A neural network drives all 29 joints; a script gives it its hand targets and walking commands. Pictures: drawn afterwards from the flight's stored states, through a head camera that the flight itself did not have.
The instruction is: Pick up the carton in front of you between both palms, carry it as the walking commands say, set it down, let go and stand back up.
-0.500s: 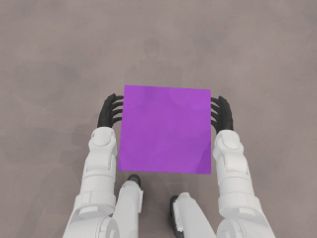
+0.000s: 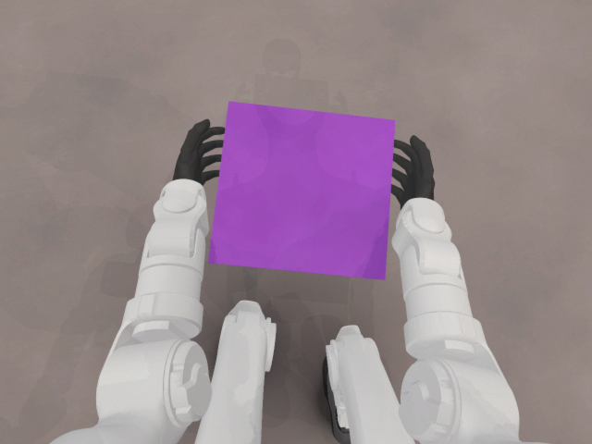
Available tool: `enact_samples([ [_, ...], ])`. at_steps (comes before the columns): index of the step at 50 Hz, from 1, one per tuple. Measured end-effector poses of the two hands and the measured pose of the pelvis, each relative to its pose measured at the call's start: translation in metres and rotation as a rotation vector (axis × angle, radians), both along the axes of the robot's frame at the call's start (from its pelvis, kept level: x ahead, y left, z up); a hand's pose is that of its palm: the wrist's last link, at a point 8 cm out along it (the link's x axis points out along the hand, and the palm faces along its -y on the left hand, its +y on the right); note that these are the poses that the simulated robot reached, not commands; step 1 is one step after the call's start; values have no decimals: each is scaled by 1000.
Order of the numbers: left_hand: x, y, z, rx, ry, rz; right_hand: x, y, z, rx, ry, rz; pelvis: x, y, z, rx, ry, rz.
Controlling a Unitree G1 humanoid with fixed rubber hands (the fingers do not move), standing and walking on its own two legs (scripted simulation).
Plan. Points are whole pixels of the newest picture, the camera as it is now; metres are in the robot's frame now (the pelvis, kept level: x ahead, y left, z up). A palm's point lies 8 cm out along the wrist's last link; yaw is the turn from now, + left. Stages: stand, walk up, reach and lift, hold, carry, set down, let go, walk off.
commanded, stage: set down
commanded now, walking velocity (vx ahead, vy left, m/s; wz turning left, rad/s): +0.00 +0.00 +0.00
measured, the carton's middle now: (299, 205) +0.44 +0.05 -0.17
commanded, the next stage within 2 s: none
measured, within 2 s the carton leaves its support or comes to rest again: rests again in 1.24 s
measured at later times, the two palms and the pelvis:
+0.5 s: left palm (204, 191) +0.46 +0.21 -0.25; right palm (373, 206) +0.47 -0.09 -0.24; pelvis -0.03 +0.00 -0.12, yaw -4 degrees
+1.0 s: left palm (212, 198) +0.47 +0.21 -0.33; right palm (360, 213) +0.48 -0.09 -0.33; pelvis -0.04 +0.00 -0.17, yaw -6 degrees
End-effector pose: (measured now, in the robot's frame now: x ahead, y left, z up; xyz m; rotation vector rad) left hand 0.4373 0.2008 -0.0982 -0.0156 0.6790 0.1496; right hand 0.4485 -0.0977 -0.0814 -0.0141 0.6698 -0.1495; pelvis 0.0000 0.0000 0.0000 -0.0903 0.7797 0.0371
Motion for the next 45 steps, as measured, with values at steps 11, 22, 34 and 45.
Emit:
enact_samples([
  [11, 12, 4, -75, 3, 8, -14, 10, 4, -74, 0, 7, -8, -15, 5, -56, -20, 30, -20],
  [22, 23, 11, -138, 17, 33, -22, 21, 10, -138, -1, 32, 0, -29, 2, -105, -28, 26, -39],
  [34, 32, 15, -207, 38, 79, -36, 29, 14, -210, 9, 76, 0, -38, -1, -149, -15, -21, -90],
  [45, 39, 13, -228, 55, 94, -30, 33, 11, -240, 29, 68, 10, -36, -2, -165, 20, -27, -132],
])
